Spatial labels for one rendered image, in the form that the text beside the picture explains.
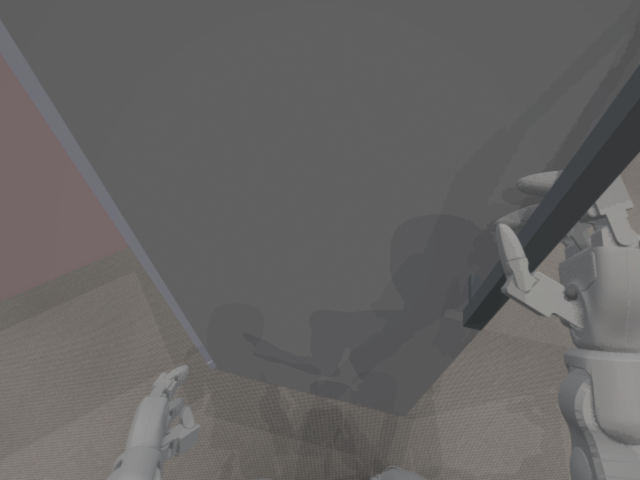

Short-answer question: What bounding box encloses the robot right hand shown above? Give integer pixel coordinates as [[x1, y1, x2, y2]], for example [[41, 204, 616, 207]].
[[494, 170, 640, 353]]

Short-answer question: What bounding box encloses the left robot forearm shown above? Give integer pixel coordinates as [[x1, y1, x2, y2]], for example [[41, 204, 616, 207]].
[[107, 446, 164, 480]]

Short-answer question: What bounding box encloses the fridge door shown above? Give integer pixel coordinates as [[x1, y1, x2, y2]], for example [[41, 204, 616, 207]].
[[0, 0, 640, 416]]

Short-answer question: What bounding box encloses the handle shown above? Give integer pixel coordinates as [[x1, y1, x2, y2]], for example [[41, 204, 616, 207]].
[[463, 65, 640, 330]]

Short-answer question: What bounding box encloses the robot left hand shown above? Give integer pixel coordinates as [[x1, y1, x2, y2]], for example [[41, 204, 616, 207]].
[[125, 365, 200, 463]]

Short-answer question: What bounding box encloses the right robot forearm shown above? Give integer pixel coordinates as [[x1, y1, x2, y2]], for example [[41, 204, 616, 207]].
[[558, 348, 640, 480]]

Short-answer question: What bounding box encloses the right robot shin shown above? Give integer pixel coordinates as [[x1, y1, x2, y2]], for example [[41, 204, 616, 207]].
[[380, 466, 403, 475]]

